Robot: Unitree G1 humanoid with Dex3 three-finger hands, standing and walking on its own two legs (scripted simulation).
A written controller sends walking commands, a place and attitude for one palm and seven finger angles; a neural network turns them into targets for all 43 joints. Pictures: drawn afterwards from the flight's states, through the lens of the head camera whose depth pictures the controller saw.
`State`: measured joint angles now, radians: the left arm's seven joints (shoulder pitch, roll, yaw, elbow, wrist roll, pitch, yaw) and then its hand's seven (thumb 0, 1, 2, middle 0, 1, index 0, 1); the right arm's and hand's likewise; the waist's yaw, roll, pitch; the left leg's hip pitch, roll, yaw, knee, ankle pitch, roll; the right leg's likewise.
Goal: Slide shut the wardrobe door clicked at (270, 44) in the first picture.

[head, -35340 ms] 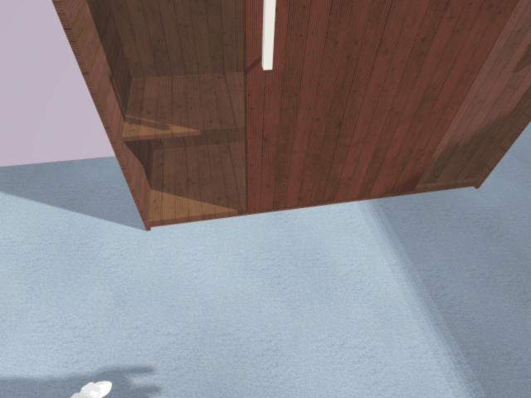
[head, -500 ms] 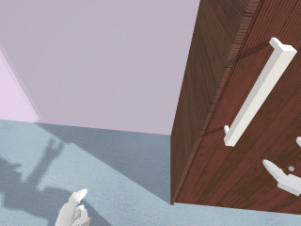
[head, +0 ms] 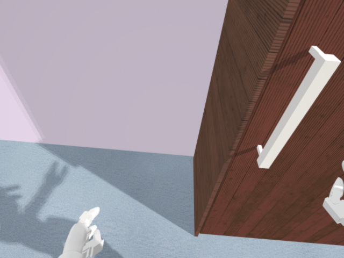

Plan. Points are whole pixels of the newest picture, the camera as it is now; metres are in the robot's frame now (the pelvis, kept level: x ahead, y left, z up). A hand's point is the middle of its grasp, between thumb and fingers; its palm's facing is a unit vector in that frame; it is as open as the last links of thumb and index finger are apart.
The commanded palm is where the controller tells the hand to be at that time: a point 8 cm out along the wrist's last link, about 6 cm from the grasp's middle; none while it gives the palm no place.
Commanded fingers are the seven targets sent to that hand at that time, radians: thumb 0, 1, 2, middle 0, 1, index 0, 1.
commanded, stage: draw the hand back to the body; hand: right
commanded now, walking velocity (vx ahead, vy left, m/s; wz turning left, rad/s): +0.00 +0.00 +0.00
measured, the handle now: (284, 116) +0.38 -0.26 +0.17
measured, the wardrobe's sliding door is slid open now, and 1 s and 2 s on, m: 0.00 0.00 0.00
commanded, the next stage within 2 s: step back with the hand held close in 0.12 s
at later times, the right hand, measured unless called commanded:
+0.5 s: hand (322, 201) +0.19 -0.27 +0.14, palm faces +0.39 +0.80 -0.45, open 7.4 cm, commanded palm +0.13 -0.31 +0.17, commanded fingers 0.00 -0.90 -0.90 0.20 0.30 0.20 0.30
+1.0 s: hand out of the picture +0.10 -0.29 +0.15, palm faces +0.44 +0.79 -0.44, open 7.4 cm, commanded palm +0.04 -0.33 +0.17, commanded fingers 0.00 -0.90 -0.90 0.20 0.30 0.20 0.30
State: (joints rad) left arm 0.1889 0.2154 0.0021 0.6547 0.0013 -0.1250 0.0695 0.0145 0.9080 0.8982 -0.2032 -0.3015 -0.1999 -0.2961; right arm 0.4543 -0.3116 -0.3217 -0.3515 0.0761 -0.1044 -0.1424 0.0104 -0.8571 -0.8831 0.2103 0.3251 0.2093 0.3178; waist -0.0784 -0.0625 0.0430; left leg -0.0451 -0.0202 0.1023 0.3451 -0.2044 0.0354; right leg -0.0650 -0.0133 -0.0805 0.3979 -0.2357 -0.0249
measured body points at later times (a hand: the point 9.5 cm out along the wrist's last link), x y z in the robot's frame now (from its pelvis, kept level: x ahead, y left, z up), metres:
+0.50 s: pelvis -0.02 -0.01 -0.01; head -0.01 +0.00 +0.44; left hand +0.16 +0.23 -0.09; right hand +0.16 -0.31 +0.16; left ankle +0.00 +0.09 -0.74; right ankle +0.00 -0.10 -0.74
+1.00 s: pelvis -0.10 -0.03 -0.02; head -0.09 -0.04 +0.43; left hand +0.07 +0.20 -0.10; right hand +0.07 -0.33 +0.17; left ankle -0.06 +0.09 -0.74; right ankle -0.07 -0.13 -0.72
